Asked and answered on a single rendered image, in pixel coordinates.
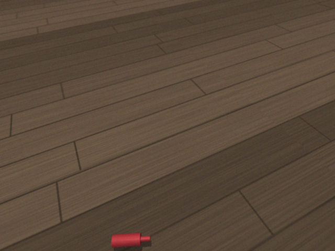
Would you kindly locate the bottle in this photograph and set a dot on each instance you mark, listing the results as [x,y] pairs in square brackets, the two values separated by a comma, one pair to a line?
[126,240]

